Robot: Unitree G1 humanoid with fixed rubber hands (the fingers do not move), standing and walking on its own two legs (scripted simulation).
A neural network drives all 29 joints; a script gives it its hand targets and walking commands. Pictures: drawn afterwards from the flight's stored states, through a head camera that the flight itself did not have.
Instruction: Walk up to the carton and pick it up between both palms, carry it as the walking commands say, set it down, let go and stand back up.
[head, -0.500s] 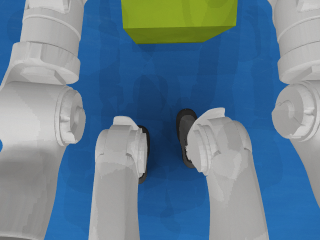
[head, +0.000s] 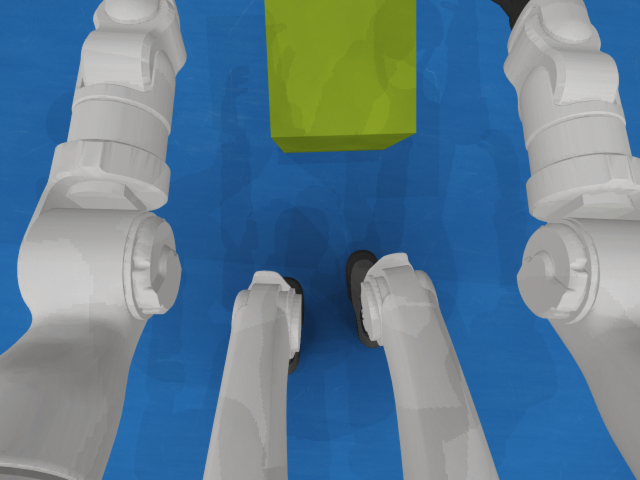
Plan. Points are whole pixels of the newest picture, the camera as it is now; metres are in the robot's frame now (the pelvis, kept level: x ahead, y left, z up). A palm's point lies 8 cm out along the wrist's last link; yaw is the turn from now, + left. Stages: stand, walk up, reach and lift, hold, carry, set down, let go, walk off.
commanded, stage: set down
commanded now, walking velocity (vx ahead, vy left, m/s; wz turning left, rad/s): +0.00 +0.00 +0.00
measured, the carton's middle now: (336, 80) +0.57 -0.06 -0.40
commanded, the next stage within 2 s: let go in 0.58 s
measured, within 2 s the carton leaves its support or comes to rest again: neither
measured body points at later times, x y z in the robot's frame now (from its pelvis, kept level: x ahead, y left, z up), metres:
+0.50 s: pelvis +0.03 +0.00 +0.14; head +0.35 -0.02 +0.45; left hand +0.61 +0.12 +0.04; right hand +0.55 -0.22 +0.03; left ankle +0.07 +0.09 -0.50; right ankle +0.11 -0.09 -0.50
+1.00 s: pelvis +0.08 -0.02 +0.20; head +0.32 -0.02 +0.58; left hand +0.48 +0.15 +0.08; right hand +0.44 -0.25 +0.09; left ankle +0.07 +0.09 -0.49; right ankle +0.11 -0.09 -0.49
